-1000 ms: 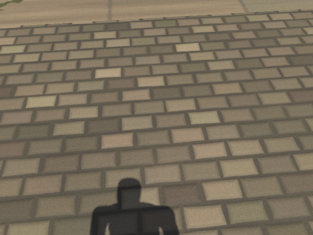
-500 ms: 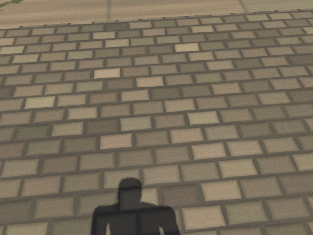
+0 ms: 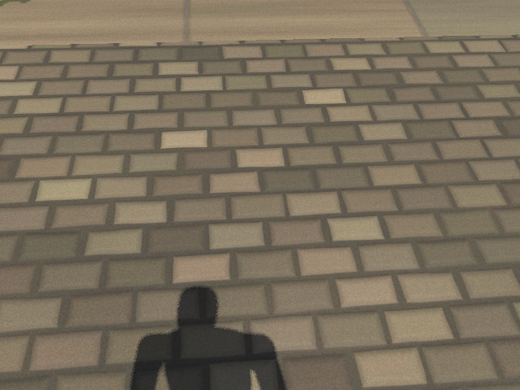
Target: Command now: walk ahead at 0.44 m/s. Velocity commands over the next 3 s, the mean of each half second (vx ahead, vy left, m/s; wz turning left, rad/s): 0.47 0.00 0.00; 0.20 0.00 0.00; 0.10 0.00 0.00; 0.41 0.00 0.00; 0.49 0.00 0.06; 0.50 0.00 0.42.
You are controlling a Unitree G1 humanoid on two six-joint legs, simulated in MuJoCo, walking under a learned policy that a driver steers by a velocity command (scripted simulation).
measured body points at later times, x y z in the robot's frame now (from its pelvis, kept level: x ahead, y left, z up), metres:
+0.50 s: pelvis +0.28 -0.03 -0.01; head +0.31 -0.03 +0.44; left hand +0.34 +0.22 -0.15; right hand +0.29 -0.27 -0.16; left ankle +0.17 +0.09 -0.64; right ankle +0.34 -0.08 -0.74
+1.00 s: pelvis +0.46 +0.01 +0.00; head +0.48 +0.02 +0.44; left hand +0.46 +0.22 -0.17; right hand +0.50 -0.22 -0.15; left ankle +0.53 +0.07 -0.74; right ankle +0.39 -0.11 -0.70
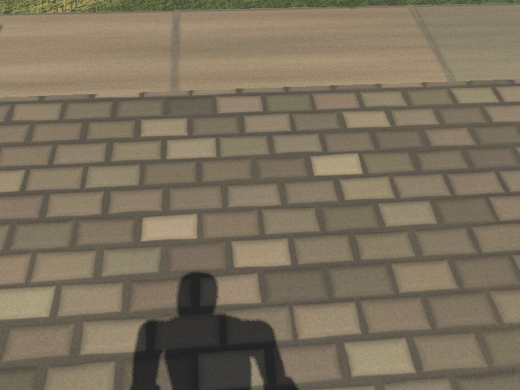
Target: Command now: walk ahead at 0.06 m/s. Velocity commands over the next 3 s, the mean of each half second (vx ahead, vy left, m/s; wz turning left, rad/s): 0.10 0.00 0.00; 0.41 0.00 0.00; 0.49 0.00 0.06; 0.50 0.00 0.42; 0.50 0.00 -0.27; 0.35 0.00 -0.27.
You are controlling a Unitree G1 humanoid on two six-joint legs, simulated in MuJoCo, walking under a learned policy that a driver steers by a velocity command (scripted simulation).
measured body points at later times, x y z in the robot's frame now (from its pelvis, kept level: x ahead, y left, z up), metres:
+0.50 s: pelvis +0.04 -0.02 +0.01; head +0.04 -0.01 +0.46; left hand -0.03 +0.20 -0.16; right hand +0.04 -0.24 -0.15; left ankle +0.06 +0.07 -0.71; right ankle +0.00 -0.13 -0.74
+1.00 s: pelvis +0.25 +0.02 +0.00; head +0.28 +0.03 +0.45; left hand +0.42 +0.23 -0.13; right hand +0.13 -0.19 -0.14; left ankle +0.10 +0.09 -0.74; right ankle +0.41 -0.09 -0.70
